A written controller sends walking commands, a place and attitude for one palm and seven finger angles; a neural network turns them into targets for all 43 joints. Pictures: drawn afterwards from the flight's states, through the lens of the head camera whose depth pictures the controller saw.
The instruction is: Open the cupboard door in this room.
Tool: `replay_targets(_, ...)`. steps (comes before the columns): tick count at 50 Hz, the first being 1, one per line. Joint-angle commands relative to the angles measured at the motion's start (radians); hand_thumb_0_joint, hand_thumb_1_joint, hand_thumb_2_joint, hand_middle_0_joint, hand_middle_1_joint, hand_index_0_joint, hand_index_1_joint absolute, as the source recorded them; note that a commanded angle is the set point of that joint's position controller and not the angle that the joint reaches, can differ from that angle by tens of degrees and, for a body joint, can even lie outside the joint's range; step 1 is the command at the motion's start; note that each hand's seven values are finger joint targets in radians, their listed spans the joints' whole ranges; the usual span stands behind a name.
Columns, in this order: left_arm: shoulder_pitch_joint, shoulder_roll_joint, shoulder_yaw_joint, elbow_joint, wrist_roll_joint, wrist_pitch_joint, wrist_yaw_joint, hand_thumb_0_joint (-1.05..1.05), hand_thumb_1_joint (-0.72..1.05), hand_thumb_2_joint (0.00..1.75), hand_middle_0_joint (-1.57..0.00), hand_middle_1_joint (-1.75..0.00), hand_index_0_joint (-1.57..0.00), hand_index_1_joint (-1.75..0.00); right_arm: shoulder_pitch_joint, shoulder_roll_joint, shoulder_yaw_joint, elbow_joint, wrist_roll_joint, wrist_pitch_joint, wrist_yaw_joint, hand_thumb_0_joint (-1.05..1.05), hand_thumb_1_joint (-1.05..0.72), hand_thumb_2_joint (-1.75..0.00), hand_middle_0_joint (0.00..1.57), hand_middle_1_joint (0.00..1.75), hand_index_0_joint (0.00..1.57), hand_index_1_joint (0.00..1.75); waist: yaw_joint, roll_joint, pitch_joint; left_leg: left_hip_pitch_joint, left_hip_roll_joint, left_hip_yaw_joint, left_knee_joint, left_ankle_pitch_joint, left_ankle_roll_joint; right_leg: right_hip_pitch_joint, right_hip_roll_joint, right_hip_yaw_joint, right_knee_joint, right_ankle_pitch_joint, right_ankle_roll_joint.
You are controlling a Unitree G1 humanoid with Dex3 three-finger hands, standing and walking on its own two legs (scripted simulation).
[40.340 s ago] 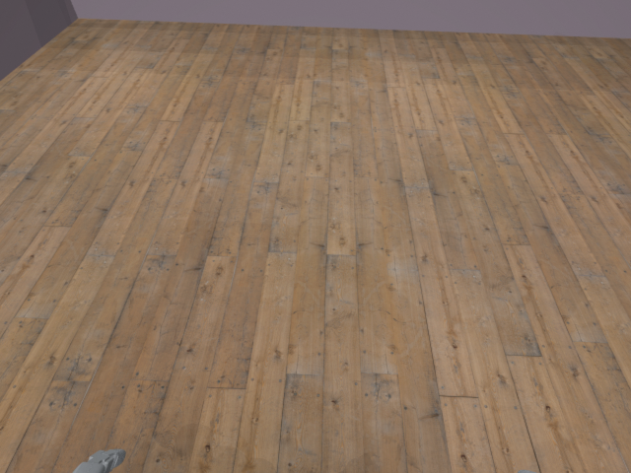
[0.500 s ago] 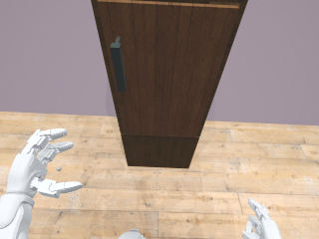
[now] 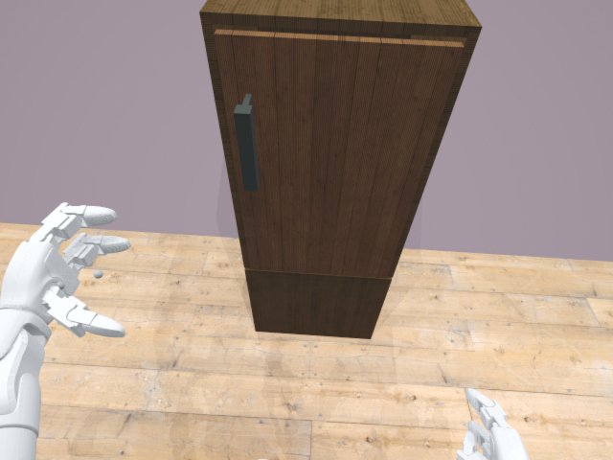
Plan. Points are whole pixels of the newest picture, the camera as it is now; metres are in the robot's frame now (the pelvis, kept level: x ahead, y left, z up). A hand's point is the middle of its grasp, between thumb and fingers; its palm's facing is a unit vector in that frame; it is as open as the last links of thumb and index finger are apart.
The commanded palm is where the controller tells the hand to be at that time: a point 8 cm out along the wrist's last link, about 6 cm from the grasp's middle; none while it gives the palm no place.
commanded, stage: raise the hand with hooked fingers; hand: left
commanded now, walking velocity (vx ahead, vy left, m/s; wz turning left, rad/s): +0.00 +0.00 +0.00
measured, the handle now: (250, 143) +0.59 +0.15 +0.09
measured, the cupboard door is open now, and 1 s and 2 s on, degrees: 0 0 0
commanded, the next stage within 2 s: move the hooked fingers beside the handle in 0.50 s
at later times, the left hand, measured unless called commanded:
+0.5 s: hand (116, 271) +0.29 +0.25 +0.11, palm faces +0.05 -1.00 -0.03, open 14.0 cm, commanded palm +0.26 +0.30 +0.11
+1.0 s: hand (146, 237) +0.35 +0.24 +0.11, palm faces +0.03 -1.00 -0.01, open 14.0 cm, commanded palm +0.32 +0.29 +0.11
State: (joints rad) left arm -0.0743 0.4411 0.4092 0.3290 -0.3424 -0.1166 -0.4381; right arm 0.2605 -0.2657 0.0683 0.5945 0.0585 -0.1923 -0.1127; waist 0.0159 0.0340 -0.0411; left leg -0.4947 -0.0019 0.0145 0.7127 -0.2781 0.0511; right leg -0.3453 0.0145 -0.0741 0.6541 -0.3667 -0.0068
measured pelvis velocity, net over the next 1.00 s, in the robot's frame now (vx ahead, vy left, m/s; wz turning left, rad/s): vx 0.00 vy -0.02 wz -0.02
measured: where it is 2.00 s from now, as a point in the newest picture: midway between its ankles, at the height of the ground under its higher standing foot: outside the picture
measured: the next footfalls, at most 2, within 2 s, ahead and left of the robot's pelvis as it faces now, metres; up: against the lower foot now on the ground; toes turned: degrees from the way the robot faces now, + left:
none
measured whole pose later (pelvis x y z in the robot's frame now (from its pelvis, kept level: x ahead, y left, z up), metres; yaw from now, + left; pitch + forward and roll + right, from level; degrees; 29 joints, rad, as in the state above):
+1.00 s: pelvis +0.00 -0.02 +0.00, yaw -1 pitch +5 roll -2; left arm -0.30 0.45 0.40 0.59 -0.30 -0.15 -0.43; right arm 0.27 -0.28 0.05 0.61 0.06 -0.16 -0.11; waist -0.01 0.03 -0.04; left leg -0.52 0.02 0.02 0.71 -0.27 0.02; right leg -0.39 0.04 -0.07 0.68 -0.37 -0.04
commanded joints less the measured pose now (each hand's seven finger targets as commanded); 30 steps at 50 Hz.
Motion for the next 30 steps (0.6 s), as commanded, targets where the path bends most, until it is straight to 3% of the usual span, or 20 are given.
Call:
replay_targets(1,-0.266,0.260,0.091,-0.179,-0.019,-0.046,-0.014,0.00,-0.50,0.30,-0.30,-1.20,-0.30,-1.20,-0.061,-0.147,-0.067,-0.150,0.006,-0.062,-0.013,0.00,-0.90,-0.90,0.20,0.30,0.20,0.30,-0.005,0.082,-0.203,0.283,0.013,-0.105,-0.160,0.055,-0.024,-0.085,0.026,0.011,-0.117,0.101,-0.026)
replay_targets(5,-0.215,0.243,0.089,-0.150,-0.032,-0.038,-0.027,0.00,-0.50,0.30,-0.30,-1.20,-0.30,-1.20,-0.050,-0.152,-0.072,-0.154,0.006,-0.063,-0.003,0.00,-0.90,-0.90,0.20,0.30,0.20,0.30,-0.001,0.032,-0.193,0.260,0.008,-0.088,-0.149,0.085,-0.018,-0.074,0.027,0.015,-0.123,0.134,-0.024)
replay_targets(8,-0.232,0.262,0.102,-0.162,-0.031,-0.042,-0.021,0.00,-0.50,0.30,-0.30,-1.20,-0.30,-1.20,-0.048,-0.154,-0.073,-0.156,0.004,-0.062,0.001,0.00,-0.90,-0.90,0.20,0.30,0.20,0.30,0.003,0.050,-0.181,0.249,0.005,-0.082,-0.142,0.086,-0.018,-0.072,0.029,0.021,-0.121,0.132,-0.027)
replay_targets(11,-0.255,0.273,0.113,-0.214,-0.022,-0.068,-0.005,0.00,-0.50,0.30,-0.30,-1.20,-0.30,-1.20,-0.050,-0.148,-0.075,-0.157,0.003,-0.065,0.004,0.00,-0.90,-0.90,0.20,0.30,0.20,0.30,0.002,0.092,-0.216,0.273,0.005,-0.077,-0.141,0.096,-0.018,-0.069,0.025,0.024,-0.118,0.134,-0.024)
replay_targets(13,-0.248,0.289,0.129,-0.216,-0.021,-0.077,0.003,0.00,-0.50,0.30,-0.30,-1.20,-0.30,-1.20,-0.043,-0.151,-0.076,-0.154,-0.002,-0.064,0.002,0.00,-0.90,-0.90,0.20,0.30,0.20,0.30,0.001,0.058,-0.220,0.270,0.005,-0.071,-0.132,0.109,-0.013,-0.060,0.029,0.029,-0.118,0.150,-0.023)
replay_targets(16,-0.256,0.259,0.108,-0.198,-0.026,-0.080,0.000,0.00,-0.50,0.30,-0.30,-1.20,-0.30,-1.20,-0.049,-0.146,-0.075,-0.145,0.003,-0.065,-0.001,0.00,-0.90,-0.90,0.20,0.30,0.20,0.30,-0.008,0.075,-0.193,0.258,0.003,-0.063,-0.132,0.090,-0.013,-0.073,0.022,0.034,-0.124,0.143,-0.018)
replay_targets(18,-0.254,0.269,0.112,-0.196,-0.028,-0.079,-0.006,0.00,-0.50,0.30,-0.30,-1.20,-0.30,-1.20,-0.045,-0.149,-0.077,-0.146,0.003,-0.064,-0.002,0.00,-0.90,-0.90,0.20,0.30,0.20,0.30,-0.005,0.040,-0.210,0.259,0.003,-0.059,-0.122,0.110,-0.010,-0.055,0.024,0.040,-0.122,0.167,-0.016)
replay_targets(21,-0.257,0.257,0.097,-0.188,-0.024,-0.073,-0.012,0.00,-0.50,0.30,-0.30,-1.20,-0.30,-1.20,-0.051,-0.143,-0.074,-0.146,0.006,-0.065,-0.003,0.00,-0.90,-0.90,0.20,0.30,0.20,0.30,-0.005,0.084,-0.206,0.261,0.001,-0.056,-0.121,0.109,-0.012,-0.064,0.019,0.042,-0.123,0.171,-0.015)
replay_targets(24,-0.238,0.251,0.099,-0.158,-0.033,-0.064,-0.016,0.00,-0.50,0.30,-0.30,-1.20,-0.30,-1.20,-0.051,-0.146,-0.074,-0.146,0.007,-0.061,-0.004,0.00,-0.90,-0.90,0.20,0.30,0.20,0.30,-0.007,0.013,-0.188,0.236,-0.001,-0.050,-0.114,0.115,-0.008,-0.059,0.018,0.049,-0.126,0.191,-0.008)
replay_targets(27,-0.258,0.250,0.096,-0.152,-0.032,-0.063,-0.017,0.00,-0.50,0.30,-0.30,-1.20,-0.30,-1.20,-0.057,-0.144,-0.073,-0.147,0.009,-0.059,-0.005,0.00,-0.90,-0.90,0.20,0.30,0.20,0.30,-0.007,0.039,-0.181,0.235,-0.001,-0.052,-0.116,0.093,-0.010,-0.073,0.017,0.049,-0.128,0.162,-0.009)
replay_targets(28,-0.254,0.260,0.102,-0.142,-0.034,-0.061,-0.016,0.00,-0.50,0.30,-0.30,-1.20,-0.30,-1.20,-0.056,-0.147,-0.072,-0.147,0.006,-0.057,-0.004,0.00,-0.90,-0.90,0.20,0.30,0.20,0.30,-0.004,0.013,-0.176,0.220,-0.002,-0.050,-0.110,0.091,-0.008,-0.065,0.016,0.060,-0.130,0.162,-0.007)
replay_targets(30,-0.263,0.252,0.094,-0.165,-0.029,-0.067,-0.015,0.00,-0.50,0.30,-0.30,-1.20,-0.30,-1.20,-0.060,-0.143,-0.073,-0.151,0.009,-0.058,-0.004,0.00,-0.90,-0.90,0.20,0.30,0.20,0.30,-0.006,0.045,-0.201,0.236,-0.003,-0.047,-0.107,0.109,-0.008,-0.058,0.012,0.060,-0.124,0.183,-0.007)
